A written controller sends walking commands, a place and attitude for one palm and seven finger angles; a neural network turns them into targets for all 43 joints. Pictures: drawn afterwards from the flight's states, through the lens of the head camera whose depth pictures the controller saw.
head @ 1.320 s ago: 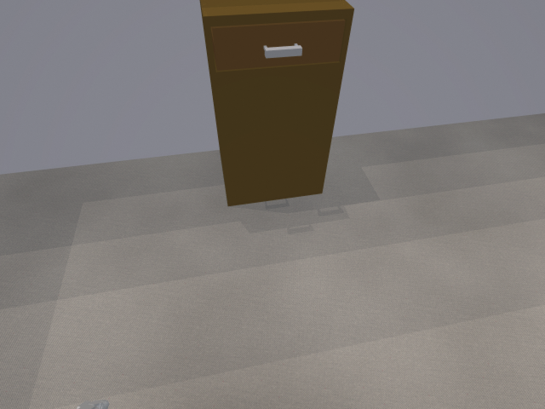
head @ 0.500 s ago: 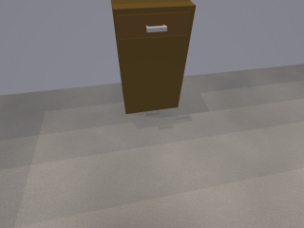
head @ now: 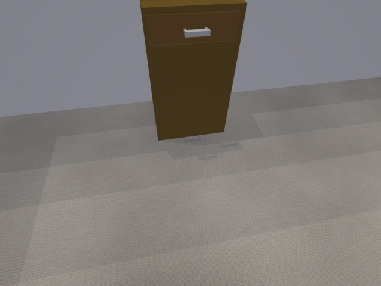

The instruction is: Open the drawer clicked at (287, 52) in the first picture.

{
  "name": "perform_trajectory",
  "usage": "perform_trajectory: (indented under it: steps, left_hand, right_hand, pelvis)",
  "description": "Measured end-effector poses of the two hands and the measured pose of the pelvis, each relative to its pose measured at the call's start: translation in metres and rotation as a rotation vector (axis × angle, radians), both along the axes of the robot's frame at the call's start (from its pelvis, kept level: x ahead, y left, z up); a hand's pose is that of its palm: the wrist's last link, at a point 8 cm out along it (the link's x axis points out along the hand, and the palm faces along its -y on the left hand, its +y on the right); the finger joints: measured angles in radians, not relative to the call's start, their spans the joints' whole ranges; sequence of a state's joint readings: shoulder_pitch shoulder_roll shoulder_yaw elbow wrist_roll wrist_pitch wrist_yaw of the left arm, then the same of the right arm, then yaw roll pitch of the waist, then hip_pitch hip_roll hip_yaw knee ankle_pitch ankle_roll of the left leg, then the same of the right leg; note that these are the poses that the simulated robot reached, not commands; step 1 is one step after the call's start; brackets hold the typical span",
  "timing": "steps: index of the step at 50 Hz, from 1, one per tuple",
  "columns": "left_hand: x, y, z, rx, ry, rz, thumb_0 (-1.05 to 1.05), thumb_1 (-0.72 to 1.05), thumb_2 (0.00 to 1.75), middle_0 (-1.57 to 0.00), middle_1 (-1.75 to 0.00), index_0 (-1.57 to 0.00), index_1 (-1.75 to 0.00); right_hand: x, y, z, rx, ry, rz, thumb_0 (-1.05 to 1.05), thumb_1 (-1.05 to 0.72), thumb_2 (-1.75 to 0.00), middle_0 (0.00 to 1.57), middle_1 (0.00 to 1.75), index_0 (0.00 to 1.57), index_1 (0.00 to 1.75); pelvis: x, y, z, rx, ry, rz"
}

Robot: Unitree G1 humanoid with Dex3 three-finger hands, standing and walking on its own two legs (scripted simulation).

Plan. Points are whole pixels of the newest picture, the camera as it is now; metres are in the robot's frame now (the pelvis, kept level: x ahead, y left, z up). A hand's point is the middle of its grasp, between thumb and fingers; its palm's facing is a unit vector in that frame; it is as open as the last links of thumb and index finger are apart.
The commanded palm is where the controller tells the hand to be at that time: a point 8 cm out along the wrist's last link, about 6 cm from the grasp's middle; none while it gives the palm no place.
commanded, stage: look at it before walking up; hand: left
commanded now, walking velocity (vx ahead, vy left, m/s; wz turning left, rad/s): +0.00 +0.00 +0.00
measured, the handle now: (196, 31) +1.21 +0.04 +0.00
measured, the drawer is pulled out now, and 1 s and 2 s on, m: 0.00 0.00 0.00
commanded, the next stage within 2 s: walk to a spot facing it in 0.12 s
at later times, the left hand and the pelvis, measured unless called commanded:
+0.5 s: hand out of the picture +0.07 +0.22 -0.17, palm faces -0.11 -0.95 -0.29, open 7.4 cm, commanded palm none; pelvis +0.00 +0.00 -0.01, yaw -6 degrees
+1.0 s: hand out of the picture +0.06 +0.17 -0.16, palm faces -0.23 -0.95 -0.22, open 7.4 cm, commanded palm none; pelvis +0.04 -0.02 +0.00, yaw -19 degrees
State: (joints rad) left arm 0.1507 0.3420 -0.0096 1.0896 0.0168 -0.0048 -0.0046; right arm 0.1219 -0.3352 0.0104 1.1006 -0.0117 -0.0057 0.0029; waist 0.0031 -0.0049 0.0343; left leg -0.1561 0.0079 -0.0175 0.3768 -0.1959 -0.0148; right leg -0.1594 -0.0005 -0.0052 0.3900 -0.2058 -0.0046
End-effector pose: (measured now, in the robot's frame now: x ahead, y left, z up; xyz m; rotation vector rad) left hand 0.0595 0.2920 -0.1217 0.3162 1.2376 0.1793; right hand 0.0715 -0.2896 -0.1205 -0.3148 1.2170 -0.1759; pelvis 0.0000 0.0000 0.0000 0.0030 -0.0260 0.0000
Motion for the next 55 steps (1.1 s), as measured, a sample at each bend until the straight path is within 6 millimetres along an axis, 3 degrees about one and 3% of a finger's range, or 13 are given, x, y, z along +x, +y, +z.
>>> perform_trajectory:
  steps: [19, 26, 32, 38, 42, 47, 51, 55]
  left_hand:
    - [0.014, -0.006, -0.002, 0.003, -0.003, -0.014, 0.0, 0.91, 0.9, -0.2, -0.3, -0.2, -0.3]
    - [0.013, -0.033, -0.019, -0.045, 0.033, -0.073, 0.0, 0.91, 0.9, -0.2, -0.3, -0.2, -0.3]
    - [0.01, -0.066, -0.027, -0.063, 0.024, -0.115, 0.0, 0.91, 0.9, -0.2, -0.3, -0.2, -0.3]
    - [-0.01, -0.087, -0.013, -0.087, 0.065, -0.104, 0.0, 0.91, 0.9, -0.2, -0.3, -0.2, -0.3]
    - [-0.015, -0.091, -0.005, -0.096, 0.118, -0.123, 0.0, 0.91, 0.9, -0.2, -0.3, -0.2, -0.3]
    - [-0.005, -0.085, -0.004, -0.097, 0.158, -0.141, 0.0, 0.91, 0.9, -0.21, -0.3, -0.2, -0.3]
    - [0.014, -0.076, -0.007, -0.099, 0.175, -0.155, 0.0, 0.91, 0.9, -0.2, -0.3, -0.2, -0.3]
    - [0.047, -0.061, -0.016, -0.104, 0.187, -0.176, 0.0, 0.91, 0.9, -0.2, -0.3, -0.2, -0.3]
  right_hand:
    - [0.01, 0.003, -0.002, 0.002, -0.046, -0.033, 0.01, -0.91, -0.9, 0.21, 0.3, 0.21, 0.3]
    - [-0.019, 0.018, -0.02, 0.061, -0.06, -0.127, 0.01, -0.91, -0.9, 0.21, 0.3, 0.2, 0.3]
    - [-0.056, 0.013, -0.05, 0.126, -0.022, -0.206, 0.01, -0.91, -0.9, 0.21, 0.3, 0.21, 0.3]
    - [-0.068, 0.004, -0.035, 0.144, 0.012, -0.243, 0.01, -0.91, -0.9, 0.21, 0.3, 0.2, 0.3]
    - [-0.061, -0.003, -0.02, 0.13, -0.028, -0.283, 0.01, -0.91, -0.9, 0.2, 0.3, 0.2, 0.3]
    - [-0.04, -0.007, -0.01, 0.104, -0.071, -0.317, 0.01, -0.91, -0.9, 0.2, 0.3, 0.2, 0.3]
    - [-0.008, -0.002, -0.003, 0.089, -0.118, -0.328, 0.01, -0.91, -0.9, 0.2, 0.3, 0.2, 0.3]
    - [0.035, 0.009, 0.004, 0.073, -0.189, -0.333, 0.01, -0.91, -0.9, 0.2, 0.3, 0.2, 0.3]
  pelvis:
    - [0.004, -0.001, -0.003, 0.002, 0.003, -0.047]
    - [-0.006, -0.005, -0.014, 0.023, 0.008, -0.122]
    - [-0.012, -0.022, -0.029, 0.023, -0.006, -0.184]
    - [-0.004, -0.031, -0.011, 0.022, 0.017, -0.221]
    - [0.007, -0.033, -0.001, 0.031, 0.036, -0.26]
    - [0.027, -0.029, 0.002, 0.025, 0.05, -0.31]
    - [0.049, -0.022, 0.002, 0.015, 0.055, -0.35]
    - [0.078, -0.01, -0.002, 0.005, 0.055, -0.393]
